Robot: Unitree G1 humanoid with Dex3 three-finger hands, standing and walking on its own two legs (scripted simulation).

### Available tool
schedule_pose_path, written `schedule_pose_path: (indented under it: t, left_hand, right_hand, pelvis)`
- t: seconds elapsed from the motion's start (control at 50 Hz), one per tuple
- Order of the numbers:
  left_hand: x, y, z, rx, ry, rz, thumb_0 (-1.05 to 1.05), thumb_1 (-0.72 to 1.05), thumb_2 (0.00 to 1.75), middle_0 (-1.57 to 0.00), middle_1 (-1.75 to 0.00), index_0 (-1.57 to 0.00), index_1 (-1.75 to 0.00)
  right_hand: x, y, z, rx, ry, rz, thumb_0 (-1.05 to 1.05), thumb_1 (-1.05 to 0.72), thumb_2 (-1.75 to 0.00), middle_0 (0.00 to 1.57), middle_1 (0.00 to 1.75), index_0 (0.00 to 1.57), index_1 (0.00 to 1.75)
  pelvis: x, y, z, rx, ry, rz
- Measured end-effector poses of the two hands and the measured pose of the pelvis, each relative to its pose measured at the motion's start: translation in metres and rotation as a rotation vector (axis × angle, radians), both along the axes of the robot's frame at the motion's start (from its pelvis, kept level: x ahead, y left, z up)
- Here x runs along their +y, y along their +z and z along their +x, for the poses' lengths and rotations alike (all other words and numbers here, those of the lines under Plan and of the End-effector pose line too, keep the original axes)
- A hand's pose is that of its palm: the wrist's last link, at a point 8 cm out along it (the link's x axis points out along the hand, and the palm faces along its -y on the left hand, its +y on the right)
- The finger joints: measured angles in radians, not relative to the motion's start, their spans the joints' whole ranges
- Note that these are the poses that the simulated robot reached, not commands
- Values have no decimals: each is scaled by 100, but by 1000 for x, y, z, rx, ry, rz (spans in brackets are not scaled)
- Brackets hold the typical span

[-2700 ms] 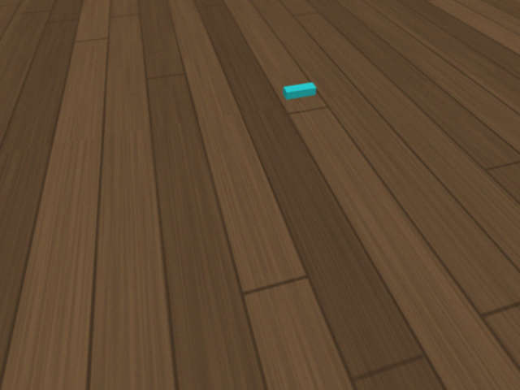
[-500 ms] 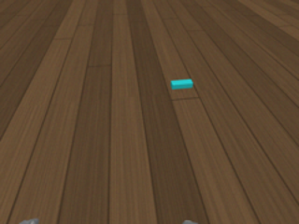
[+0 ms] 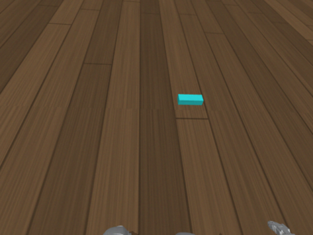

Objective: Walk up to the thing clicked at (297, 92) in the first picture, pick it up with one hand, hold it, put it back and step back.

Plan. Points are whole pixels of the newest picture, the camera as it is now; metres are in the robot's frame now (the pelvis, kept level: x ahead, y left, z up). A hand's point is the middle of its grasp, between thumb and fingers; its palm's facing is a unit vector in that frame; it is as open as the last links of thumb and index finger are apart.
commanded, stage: walk up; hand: left
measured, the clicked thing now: (190, 99) +1.30 -0.32 -0.72
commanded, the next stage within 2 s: none
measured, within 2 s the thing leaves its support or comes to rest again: neither
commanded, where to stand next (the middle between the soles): +0.87 -0.53 m, yaw +5 degrees
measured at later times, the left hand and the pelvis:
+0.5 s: hand (119, 172) +0.31 +0.13 -0.10, palm faces +0.00 -0.93 -0.37, open 7.4 cm; pelvis +0.22 -0.15 +0.02, yaw +0 degrees
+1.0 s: hand (156, 129) +0.51 +0.01 -0.13, palm faces -0.06 -0.95 -0.30, open 7.4 cm; pelvis +0.41 -0.26 +0.01, yaw -1 degrees
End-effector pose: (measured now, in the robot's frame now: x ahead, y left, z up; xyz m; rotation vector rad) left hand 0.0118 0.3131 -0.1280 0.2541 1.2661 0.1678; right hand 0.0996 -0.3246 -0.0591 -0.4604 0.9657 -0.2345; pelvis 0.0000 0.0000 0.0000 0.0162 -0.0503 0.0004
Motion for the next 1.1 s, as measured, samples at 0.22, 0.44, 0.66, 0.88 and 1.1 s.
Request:
schedule_pose_path:
  t: [0.22,0.44,0.66,0.88,1.1]
  left_hand:
    - [-50,38,180,-152,-102,19,1,91,90,-20,-30,-20,-30]
    - [-130,62,279,-235,-65,104,1,91,90,-20,-30,-20,-30]
    - [-163,27,308,-100,10,41,1,91,90,-20,-30,-20,-30]
    - [-216,14,418,-75,-57,-11,1,91,90,-20,-30,-20,-30]
    - [-289,36,543,-197,-79,88,1,91,90,-20,-30,-20,-30]
  right_hand:
    - [-81,5,23,129,-87,-12,1,-90,-90,21,30,21,30]
    - [-164,-29,129,201,-101,28,1,-91,-90,20,30,20,30]
    - [-172,-14,260,147,22,25,1,-91,-90,21,30,21,30]
    - [-230,13,312,124,-61,-52,1,-90,-89,21,30,21,30]
    - [-346,-24,373,203,-109,-52,1,-90,-90,21,30,21,30]
  pelvis:
    - [-62,14,96,14,-18,12]
    - [-142,10,193,18,-3,-6]
    - [-174,7,293,25,20,-39]
    - [-218,13,372,10,-1,12]
    - [-312,-7,454,8,0,-14]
